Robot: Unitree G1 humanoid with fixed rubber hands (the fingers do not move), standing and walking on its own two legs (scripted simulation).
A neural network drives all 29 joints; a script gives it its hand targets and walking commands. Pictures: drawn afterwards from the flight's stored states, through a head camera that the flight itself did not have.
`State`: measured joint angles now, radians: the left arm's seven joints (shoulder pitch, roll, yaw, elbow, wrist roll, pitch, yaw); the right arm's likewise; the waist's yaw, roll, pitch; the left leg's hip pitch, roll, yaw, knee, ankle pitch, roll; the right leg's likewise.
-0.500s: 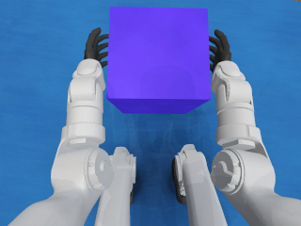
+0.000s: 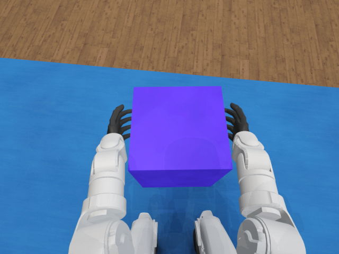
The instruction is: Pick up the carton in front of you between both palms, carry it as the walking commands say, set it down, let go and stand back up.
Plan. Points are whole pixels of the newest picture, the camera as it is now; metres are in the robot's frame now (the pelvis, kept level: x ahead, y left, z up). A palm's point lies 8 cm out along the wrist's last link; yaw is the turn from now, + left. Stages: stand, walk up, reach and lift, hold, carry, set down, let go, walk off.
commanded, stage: reach and lift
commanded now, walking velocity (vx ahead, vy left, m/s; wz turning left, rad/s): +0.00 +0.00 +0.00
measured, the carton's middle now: (177, 143) +0.41 -0.01 -0.10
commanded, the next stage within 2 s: hold in 1.56 s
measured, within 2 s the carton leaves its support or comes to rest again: neither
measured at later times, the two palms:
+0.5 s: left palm (90, 132) +0.35 +0.15 +0.12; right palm (268, 124) +0.35 -0.15 +0.12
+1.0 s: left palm (81, 130) +0.34 +0.15 +0.15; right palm (278, 123) +0.34 -0.15 +0.15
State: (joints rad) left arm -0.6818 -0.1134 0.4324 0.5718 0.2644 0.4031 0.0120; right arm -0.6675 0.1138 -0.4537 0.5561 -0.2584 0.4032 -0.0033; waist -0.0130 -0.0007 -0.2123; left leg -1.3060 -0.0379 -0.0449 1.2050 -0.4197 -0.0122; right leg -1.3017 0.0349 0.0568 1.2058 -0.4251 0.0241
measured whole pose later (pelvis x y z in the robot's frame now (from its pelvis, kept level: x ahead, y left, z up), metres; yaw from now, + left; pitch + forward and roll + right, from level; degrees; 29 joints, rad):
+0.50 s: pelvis +0.04 -0.01 +0.11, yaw +0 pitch +5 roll +0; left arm -0.31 -0.16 0.31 0.40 0.26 0.50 0.00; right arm -0.31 0.16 -0.30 0.40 -0.25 0.50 0.00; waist 0.00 0.00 -0.09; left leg -0.42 -0.02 -0.06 0.58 -0.26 -0.01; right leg -0.41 0.02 0.06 0.58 -0.27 0.01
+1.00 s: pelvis +0.04 +0.00 +0.12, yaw +0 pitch -5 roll +0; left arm -0.34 -0.17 0.33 0.36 0.30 0.61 -0.02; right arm -0.35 0.18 -0.33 0.37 -0.31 0.61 0.03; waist 0.00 0.00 0.04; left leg -0.16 -0.02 -0.06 0.45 -0.21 0.00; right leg -0.15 0.01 0.06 0.45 -0.21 0.01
